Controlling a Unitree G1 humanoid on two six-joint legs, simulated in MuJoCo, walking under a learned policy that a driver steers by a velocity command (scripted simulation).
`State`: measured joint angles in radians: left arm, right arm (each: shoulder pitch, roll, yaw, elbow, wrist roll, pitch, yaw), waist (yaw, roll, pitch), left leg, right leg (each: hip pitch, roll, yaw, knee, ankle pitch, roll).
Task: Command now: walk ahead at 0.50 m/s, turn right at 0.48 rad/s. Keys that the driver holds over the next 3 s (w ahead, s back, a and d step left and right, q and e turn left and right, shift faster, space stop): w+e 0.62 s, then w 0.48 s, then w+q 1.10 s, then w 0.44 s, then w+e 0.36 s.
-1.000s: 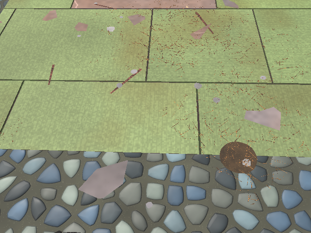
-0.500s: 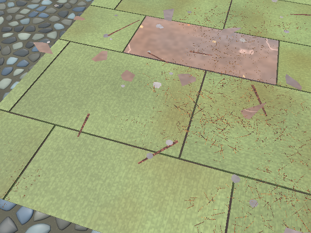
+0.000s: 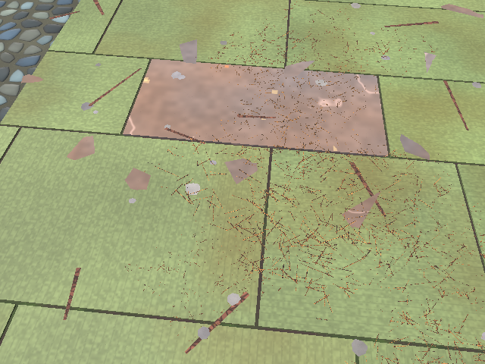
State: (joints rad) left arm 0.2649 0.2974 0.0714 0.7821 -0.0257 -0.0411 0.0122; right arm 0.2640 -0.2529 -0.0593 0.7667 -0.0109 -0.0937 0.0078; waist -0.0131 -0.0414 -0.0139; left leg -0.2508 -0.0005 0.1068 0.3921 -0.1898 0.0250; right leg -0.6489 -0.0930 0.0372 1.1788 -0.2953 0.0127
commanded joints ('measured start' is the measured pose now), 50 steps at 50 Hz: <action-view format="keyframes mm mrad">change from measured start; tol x32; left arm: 1 11 -1 0 -84 11 10 -6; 50 -71 13 1 -184 24 -29 -6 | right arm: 1 -72 -113 -35 -55 -2 -25 -13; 33 -340 -98 -16 -151 20 -30 14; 50 8 -143 -33 -19 17 -20 3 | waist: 1 42 105 3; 16 78 -266 -328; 38 -15 -76 -76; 40 -27 372 -311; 50 -4 120 1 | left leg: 1 41 294 -166 -237 222 193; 10 225 312 19 -175 231 110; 14 147 222 132 345 655 28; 16 -497 -40 -78 986 -392 -72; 17 -617 13 -196 1040 -336 -47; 36 -221 13 -159 102 157 -20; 38 10 20 -149 65 142 37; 40 569 371 -780 -13 -57 285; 50 118 215 -354 -217 201 216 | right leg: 1 -76 -64 62 -74 113 8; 11 9 8 -80 -503 136 -89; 14 484 156 -160 -600 147 -173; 16 986 -242 770 -851 -8 -450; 17 990 -237 724 -901 -45 -400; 23 463 -83 305 -932 345 -308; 36 523 -77 335 -796 228 -211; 42 -178 120 162 148 -181 -44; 50 -54 -9 27 -223 74 -13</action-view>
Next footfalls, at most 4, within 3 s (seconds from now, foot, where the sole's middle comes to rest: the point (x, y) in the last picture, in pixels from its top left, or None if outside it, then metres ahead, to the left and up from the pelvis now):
0.28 right None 0.29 -0.18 -0.78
0.76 left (271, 323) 0.61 -0.07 -0.78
1.28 right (383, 285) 0.73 -0.42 -0.78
1.80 left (310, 197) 1.06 -0.23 -0.78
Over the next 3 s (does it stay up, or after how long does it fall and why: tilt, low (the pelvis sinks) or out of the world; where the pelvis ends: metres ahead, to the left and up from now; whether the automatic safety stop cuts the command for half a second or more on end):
stays up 1.53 -0.23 0.00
